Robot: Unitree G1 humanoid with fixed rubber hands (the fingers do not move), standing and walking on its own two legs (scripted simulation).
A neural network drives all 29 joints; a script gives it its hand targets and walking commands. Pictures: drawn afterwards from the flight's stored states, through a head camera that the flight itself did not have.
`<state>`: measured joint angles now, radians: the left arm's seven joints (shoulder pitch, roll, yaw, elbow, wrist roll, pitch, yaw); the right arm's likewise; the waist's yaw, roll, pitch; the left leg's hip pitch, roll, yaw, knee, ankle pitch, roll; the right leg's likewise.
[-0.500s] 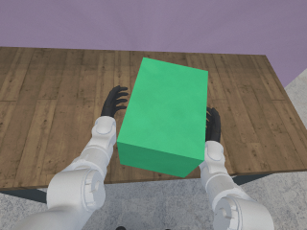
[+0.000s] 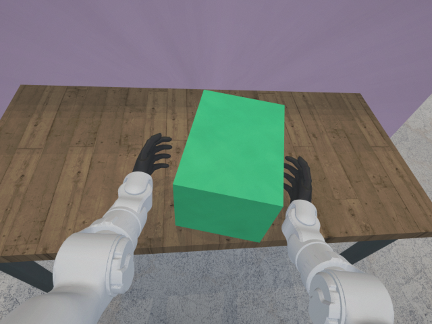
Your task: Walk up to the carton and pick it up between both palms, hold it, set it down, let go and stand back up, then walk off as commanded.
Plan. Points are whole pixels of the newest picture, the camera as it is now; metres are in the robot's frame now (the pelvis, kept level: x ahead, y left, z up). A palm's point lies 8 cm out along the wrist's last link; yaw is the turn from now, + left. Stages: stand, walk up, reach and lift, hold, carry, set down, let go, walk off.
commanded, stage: set down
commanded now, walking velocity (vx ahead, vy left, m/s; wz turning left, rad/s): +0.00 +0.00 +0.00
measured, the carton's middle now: (231, 164) +0.46 -0.03 -0.01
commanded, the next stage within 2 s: none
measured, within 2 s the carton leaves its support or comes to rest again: neither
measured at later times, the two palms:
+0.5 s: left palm (127, 191) +0.36 +0.18 +0.02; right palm (313, 225) +0.31 -0.18 +0.01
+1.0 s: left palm (108, 227) +0.29 +0.20 +0.01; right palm (326, 253) +0.25 -0.20 +0.00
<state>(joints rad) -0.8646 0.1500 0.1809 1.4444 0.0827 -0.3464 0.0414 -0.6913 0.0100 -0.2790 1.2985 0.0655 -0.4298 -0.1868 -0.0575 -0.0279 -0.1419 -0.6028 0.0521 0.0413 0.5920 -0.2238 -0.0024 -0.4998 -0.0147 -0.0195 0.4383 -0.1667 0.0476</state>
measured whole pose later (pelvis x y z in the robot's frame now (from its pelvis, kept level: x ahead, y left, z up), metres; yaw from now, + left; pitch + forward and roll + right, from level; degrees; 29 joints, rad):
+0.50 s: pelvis +0.00 -0.01 +0.00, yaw +0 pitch +6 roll -2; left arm -0.53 0.18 0.18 1.09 0.05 -0.29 -0.06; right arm -0.44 0.01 -0.09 1.16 0.17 -0.47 -0.23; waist -0.06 -0.03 -0.10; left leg -0.44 0.05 0.04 0.56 -0.22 0.00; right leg -0.35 -0.01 -0.02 0.44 -0.19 0.04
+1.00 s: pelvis +0.02 -0.03 +0.01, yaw +1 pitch -3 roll -1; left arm -0.08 0.19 0.17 0.52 0.01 -0.10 -0.16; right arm -0.01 0.01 0.03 0.65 0.17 -0.39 -0.29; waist -0.02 -0.03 0.04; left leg -0.17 0.05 0.05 0.45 -0.22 0.00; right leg -0.11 -0.01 -0.02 0.39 -0.22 0.03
